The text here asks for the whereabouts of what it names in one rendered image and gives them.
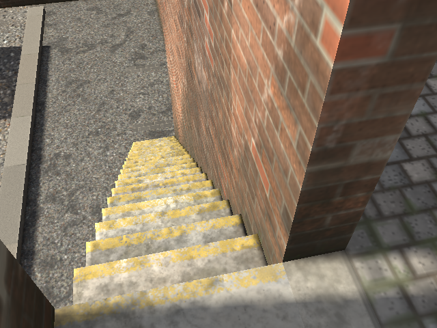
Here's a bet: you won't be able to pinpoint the stairs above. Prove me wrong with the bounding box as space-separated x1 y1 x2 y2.
73 136 268 305

